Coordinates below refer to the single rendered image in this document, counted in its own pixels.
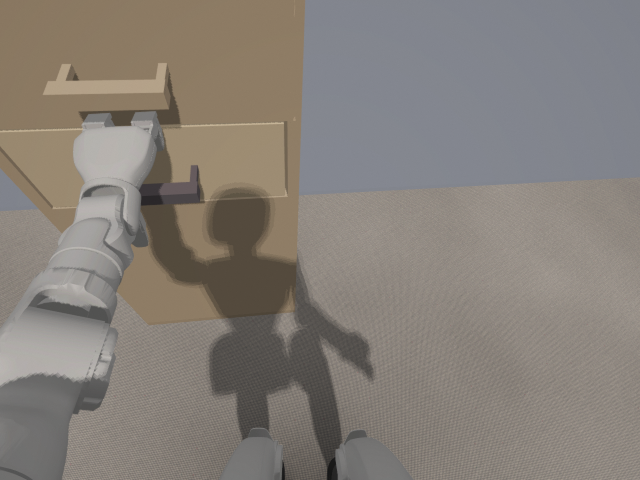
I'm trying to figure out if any cabinet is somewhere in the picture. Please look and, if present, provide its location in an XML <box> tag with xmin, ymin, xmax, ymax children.
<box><xmin>0</xmin><ymin>0</ymin><xmax>305</xmax><ymax>325</ymax></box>

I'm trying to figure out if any robot left upper arm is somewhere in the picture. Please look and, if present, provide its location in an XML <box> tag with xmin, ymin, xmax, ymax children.
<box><xmin>0</xmin><ymin>306</ymin><xmax>119</xmax><ymax>480</ymax></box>

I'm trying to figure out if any handle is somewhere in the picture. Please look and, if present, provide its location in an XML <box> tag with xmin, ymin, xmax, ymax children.
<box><xmin>139</xmin><ymin>165</ymin><xmax>200</xmax><ymax>206</ymax></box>
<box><xmin>43</xmin><ymin>79</ymin><xmax>171</xmax><ymax>112</ymax></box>

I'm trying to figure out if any drawer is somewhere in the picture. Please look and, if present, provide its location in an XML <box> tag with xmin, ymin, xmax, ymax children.
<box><xmin>0</xmin><ymin>121</ymin><xmax>285</xmax><ymax>207</ymax></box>

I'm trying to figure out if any right robot shin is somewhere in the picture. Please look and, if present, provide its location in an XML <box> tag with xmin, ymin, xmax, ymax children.
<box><xmin>343</xmin><ymin>429</ymin><xmax>367</xmax><ymax>445</ymax></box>

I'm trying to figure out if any right robot thigh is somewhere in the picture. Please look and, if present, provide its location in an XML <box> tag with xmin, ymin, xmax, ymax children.
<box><xmin>335</xmin><ymin>437</ymin><xmax>414</xmax><ymax>480</ymax></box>

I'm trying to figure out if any robot left hand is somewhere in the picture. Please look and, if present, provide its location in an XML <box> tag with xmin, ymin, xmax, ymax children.
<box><xmin>73</xmin><ymin>111</ymin><xmax>164</xmax><ymax>247</ymax></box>

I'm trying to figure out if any left robot forearm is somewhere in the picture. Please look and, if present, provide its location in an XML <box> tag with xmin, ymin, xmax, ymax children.
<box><xmin>0</xmin><ymin>178</ymin><xmax>141</xmax><ymax>353</ymax></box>

